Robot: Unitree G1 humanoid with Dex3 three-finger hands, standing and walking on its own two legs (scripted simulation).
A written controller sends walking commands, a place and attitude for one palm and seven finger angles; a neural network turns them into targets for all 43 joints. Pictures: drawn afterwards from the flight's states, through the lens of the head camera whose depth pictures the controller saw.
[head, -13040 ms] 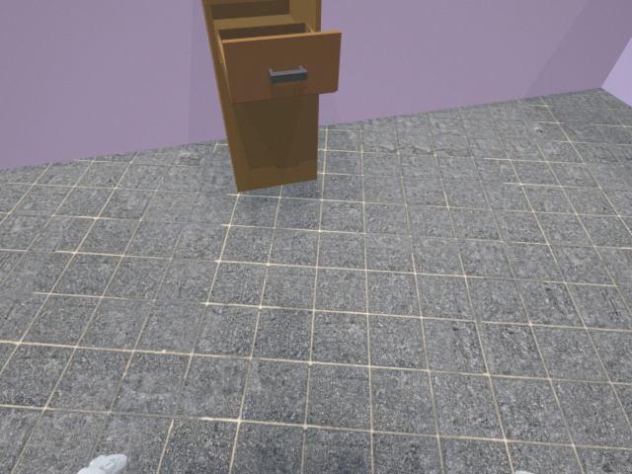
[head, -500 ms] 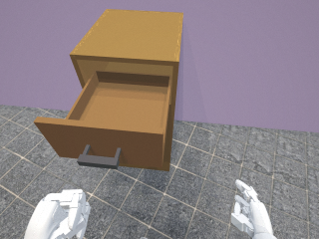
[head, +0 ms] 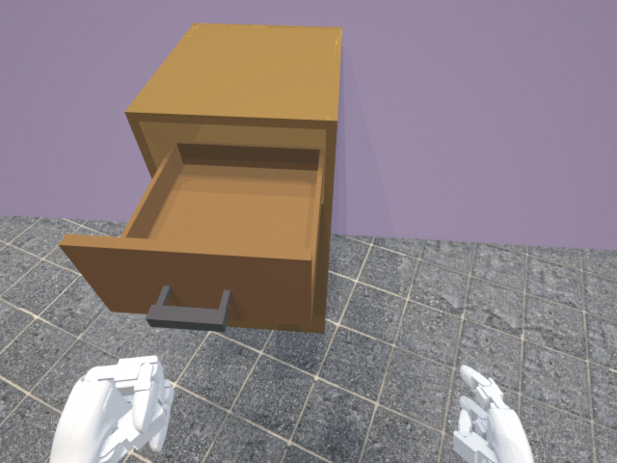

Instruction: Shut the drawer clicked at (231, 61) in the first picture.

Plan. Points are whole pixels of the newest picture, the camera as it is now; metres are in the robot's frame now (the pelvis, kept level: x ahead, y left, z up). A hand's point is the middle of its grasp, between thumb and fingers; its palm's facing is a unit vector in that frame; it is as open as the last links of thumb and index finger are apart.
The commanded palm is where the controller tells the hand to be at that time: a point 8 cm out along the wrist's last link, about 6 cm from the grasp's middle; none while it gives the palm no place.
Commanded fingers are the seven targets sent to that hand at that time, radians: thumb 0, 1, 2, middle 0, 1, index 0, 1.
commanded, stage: bring the fist close to the handle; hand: left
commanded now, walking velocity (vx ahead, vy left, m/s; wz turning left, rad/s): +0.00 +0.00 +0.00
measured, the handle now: (192, 306) +0.33 +0.20 +0.00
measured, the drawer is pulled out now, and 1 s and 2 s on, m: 0.30 0.30 0.29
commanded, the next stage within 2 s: push the drawer shut in 1.40 s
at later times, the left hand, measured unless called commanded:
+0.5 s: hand (185, 401) +0.19 +0.16 +0.04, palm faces -0.01 -1.00 -0.05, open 3.3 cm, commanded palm +0.16 +0.22 +0.04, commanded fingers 0.00 0.90 0.90 -1.40 -1.60 -1.40 -1.60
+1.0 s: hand (202, 381) +0.23 +0.16 -0.01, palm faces -0.03 -1.00 -0.04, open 3.3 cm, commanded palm +0.21 +0.21 +0.00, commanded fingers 0.00 0.90 0.90 -1.40 -1.60 -1.40 -1.60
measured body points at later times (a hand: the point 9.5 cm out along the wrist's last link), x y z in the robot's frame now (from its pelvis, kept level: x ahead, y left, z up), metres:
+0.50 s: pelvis +0.00 -0.01 -0.02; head +0.05 -0.01 +0.43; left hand +0.19 +0.21 +0.04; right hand +0.19 -0.24 -0.09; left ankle +0.02 +0.06 -0.68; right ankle +0.00 -0.08 -0.68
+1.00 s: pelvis -0.01 -0.01 -0.05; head +0.07 +0.00 +0.39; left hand +0.23 +0.21 -0.01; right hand +0.17 -0.25 -0.13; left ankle +0.02 +0.06 -0.68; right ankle +0.00 -0.08 -0.68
